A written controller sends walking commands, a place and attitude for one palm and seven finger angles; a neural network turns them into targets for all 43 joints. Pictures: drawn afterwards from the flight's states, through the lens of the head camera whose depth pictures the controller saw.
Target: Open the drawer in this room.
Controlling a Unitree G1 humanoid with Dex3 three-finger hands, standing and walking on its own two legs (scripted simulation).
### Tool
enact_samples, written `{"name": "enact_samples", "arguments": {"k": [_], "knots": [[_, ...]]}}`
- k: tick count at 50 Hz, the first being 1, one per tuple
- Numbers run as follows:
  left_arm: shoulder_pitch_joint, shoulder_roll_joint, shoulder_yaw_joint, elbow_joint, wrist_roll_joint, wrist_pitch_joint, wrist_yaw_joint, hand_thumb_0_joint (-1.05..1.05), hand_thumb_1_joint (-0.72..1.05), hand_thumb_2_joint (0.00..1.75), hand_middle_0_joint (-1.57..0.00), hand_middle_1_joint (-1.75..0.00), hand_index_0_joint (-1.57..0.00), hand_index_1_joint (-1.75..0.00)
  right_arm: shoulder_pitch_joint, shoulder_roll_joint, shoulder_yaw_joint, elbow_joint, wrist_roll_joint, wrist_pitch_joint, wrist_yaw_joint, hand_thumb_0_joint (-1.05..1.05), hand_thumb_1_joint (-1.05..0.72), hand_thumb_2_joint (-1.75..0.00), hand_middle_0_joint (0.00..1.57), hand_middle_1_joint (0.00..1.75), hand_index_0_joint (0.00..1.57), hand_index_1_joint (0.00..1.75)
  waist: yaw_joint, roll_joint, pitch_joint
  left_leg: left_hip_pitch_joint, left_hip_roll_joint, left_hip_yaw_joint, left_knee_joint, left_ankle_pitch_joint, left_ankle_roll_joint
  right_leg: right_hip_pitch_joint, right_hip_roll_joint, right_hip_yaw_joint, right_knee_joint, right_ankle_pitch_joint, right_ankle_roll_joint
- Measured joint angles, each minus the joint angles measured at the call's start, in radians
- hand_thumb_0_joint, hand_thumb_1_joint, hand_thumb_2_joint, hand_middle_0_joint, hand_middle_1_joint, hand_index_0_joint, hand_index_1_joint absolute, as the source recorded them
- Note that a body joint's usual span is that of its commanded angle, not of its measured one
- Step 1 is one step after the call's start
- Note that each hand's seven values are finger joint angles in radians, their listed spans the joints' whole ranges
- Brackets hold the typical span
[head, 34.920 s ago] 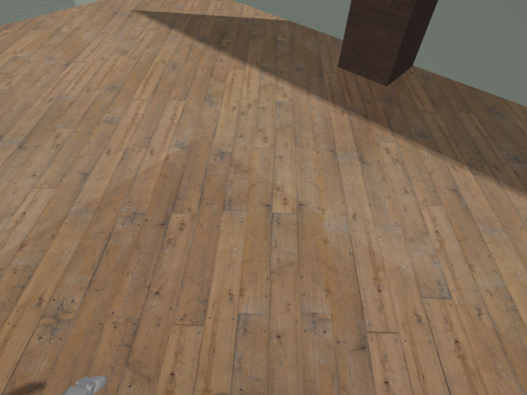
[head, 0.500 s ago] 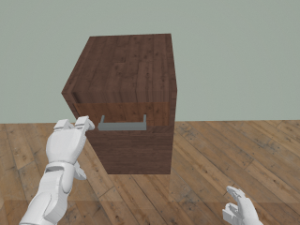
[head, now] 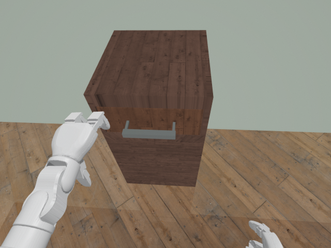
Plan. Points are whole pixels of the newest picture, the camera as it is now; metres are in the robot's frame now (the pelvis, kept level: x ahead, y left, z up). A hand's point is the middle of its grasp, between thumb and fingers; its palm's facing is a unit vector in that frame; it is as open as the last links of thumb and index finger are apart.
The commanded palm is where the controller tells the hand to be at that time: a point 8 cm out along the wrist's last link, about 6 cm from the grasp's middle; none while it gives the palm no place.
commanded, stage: raise the hand with hooked fingers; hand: left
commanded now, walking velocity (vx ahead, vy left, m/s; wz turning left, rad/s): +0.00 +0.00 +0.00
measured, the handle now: (149, 129) +0.52 +0.14 -0.13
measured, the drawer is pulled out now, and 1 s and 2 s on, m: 0.00 0.00 0.00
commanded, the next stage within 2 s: move the hooked fingers above the handle in 0.12 s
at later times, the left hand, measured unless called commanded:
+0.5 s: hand (105, 148) +0.32 +0.20 +0.05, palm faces +0.00 -0.08 -1.00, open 13.8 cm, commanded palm +0.31 +0.21 +0.10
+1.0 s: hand (122, 139) +0.39 +0.18 -0.01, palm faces -0.03 -0.06 -1.00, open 13.8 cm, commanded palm +0.37 +0.19 +0.05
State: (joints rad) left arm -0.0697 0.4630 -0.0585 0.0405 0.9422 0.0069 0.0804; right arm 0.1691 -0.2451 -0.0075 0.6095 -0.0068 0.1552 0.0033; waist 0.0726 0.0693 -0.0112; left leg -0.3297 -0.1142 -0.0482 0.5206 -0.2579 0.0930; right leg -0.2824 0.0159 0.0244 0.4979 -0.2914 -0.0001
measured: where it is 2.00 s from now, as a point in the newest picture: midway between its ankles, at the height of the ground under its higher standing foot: outside the picture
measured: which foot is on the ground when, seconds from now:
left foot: down 0.00-1.00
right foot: down 0.00-1.00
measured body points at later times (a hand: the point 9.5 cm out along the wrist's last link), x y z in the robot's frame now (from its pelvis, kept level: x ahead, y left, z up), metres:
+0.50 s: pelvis -0.01 -0.03 +0.00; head +0.02 -0.06 +0.44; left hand +0.32 +0.20 +0.10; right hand +0.17 -0.26 -0.12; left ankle +0.00 +0.05 -0.73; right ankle -0.02 -0.13 -0.73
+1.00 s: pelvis +0.01 -0.04 -0.02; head +0.07 -0.06 +0.43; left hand +0.39 +0.19 +0.05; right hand +0.11 -0.31 -0.15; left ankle +0.00 +0.05 -0.73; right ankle -0.02 -0.13 -0.73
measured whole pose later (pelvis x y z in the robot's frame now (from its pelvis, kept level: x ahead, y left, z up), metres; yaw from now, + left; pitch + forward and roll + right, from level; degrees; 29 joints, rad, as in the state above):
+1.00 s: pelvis +0.01 -0.04 -0.02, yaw -2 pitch +13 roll +0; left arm -0.33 0.41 -0.03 0.57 1.03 -0.02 0.29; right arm 0.24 -0.26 -0.07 0.65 0.01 0.15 -0.04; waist -0.01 0.05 -0.12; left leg -0.57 -0.06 -0.03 0.69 -0.36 0.04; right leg -0.54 0.08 0.03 0.69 -0.38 -0.05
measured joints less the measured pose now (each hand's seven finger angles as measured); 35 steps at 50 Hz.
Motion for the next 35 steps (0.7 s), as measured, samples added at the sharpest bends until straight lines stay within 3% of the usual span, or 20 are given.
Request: {"name": "enact_samples", "arguments": {"k": [6,13,20,26,35], "knots": [[-0.005,0.002,0.004,0.011,0.004,0.016,0.057,-0.01,-0.49,0.3,-0.32,-1.2,-0.32,-1.2,0.0,-0.008,-0.014,0.022,0.007,0.001,-0.003,0.01,-0.91,-0.9,0.2,0.3,0.2,0.3,0.004,0.001,0.0,-0.012,0.002,-0.003,0.008,0.003,-0.006,-0.015,0.002,-0.004,0.013,0.0,-0.002],[-0.017,-0.009,-0.016,0.039,-0.001,0.053,0.041,-0.01,-0.49,0.3,-0.32,-1.2,-0.32,-1.2,-0.022,0.0,-0.005,0.013,0.015,-0.001,-0.013,0.01,-0.91,-0.9,0.2,0.3,0.19,0.3,-0.003,0.007,-0.008,0.001,0.01,-0.002,0.002,0.008,-0.016,-0.007,0.009,-0.003,0.017,0.003,-0.01],[-0.095,-0.021,-0.041,0.173,0.024,0.019,0.039,0.0,-0.49,0.3,-0.32,-1.2,-0.32,-1.2,-0.038,0.014,0.011,0.004,0.019,-0.014,-0.032,0.01,-0.91,-0.9,0.2,0.3,0.2,0.3,-0.005,-0.006,-0.018,-0.021,0.021,-0.005,0.018,0.004,-0.03,-0.035,0.022,-0.007,0.043,-0.003,-0.026],[-0.16,-0.031,-0.04,0.276,0.043,-0.015,0.078,0.0,-0.49,0.3,-0.32,-1.2,-0.32,-1.2,-0.024,0.012,0.002,0.007,0.019,-0.025,-0.044,0.01,-0.91,-0.9,0.2,0.3,0.2,0.3,-0.013,-0.013,-0.035,-0.072,0.031,-0.008,0.059,-0.015,-0.043,-0.085,0.034,-0.013,0.081,-0.02,-0.039],[-0.25,-0.023,-0.02,0.436,0.06,-0.024,0.117,0.0,-0.48,0.3,-0.32,-1.2,-0.32,-1.2,0.024,-0.005,-0.024,0.024,0.022,-0.019,-0.057,0.01,-0.91,-0.9,0.2,0.3,0.2,0.3,-0.043,-0.022,-0.065,-0.153,0.046,-0.005,0.118,-0.052,-0.055,-0.168,0.051,-0.013,0.137,-0.049,-0.053]]}}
